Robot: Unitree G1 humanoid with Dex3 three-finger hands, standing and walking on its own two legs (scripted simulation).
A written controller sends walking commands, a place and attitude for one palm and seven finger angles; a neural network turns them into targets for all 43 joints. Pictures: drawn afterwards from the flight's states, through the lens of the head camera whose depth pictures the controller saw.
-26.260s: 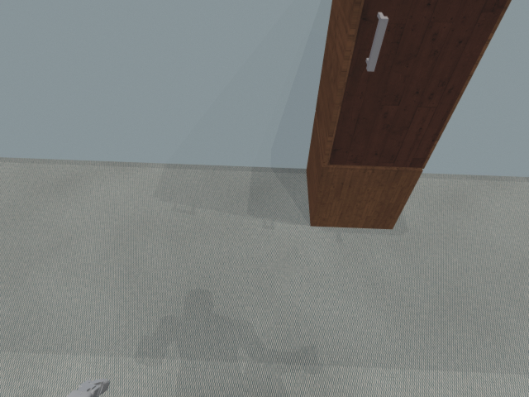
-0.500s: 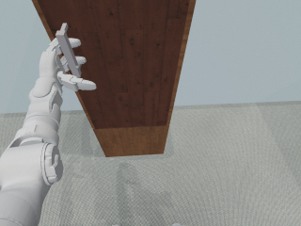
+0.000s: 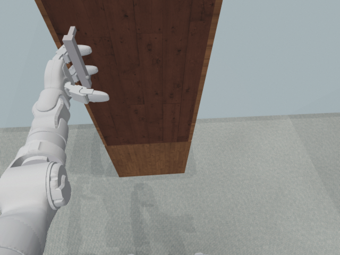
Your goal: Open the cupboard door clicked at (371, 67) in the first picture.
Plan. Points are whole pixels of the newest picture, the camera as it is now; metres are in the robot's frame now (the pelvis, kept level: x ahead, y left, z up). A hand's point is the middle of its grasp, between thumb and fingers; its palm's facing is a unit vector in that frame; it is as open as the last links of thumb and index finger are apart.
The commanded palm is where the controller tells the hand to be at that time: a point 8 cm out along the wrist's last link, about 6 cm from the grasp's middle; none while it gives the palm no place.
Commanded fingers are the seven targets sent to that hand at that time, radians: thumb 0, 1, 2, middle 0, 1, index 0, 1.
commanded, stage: close the thumb around the handle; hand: left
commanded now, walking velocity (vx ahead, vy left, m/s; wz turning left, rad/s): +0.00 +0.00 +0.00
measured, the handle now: (80, 59) +0.55 +0.18 +0.14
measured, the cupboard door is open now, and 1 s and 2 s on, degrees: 0 5 44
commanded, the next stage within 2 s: pull the door open along its arc in 0.58 s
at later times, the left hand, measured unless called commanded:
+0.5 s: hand (87, 77) +0.49 +0.16 +0.14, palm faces +0.01 -1.00 +0.00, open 5.8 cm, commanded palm +0.47 +0.21 +0.14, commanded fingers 0.00 0.90 0.90 -0.40 -1.35 -0.40 -1.35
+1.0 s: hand (87, 86) +0.46 +0.16 +0.14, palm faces -0.01 -1.00 +0.00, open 5.8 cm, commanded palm +0.41 +0.21 +0.14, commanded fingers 0.00 0.90 0.90 -0.40 -1.35 -0.40 -1.35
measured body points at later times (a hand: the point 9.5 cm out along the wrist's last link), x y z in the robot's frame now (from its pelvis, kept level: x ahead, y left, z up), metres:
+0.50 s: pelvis +0.01 +0.01 +0.00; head +0.06 +0.01 +0.45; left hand +0.48 +0.22 +0.14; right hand +0.03 -0.26 -0.12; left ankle +0.01 +0.12 -0.71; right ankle -0.01 -0.12 -0.71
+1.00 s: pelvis +0.01 +0.00 +0.01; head +0.05 -0.01 +0.45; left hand +0.46 +0.21 +0.14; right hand +0.05 -0.27 -0.12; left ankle +0.01 +0.12 -0.71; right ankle -0.01 -0.12 -0.71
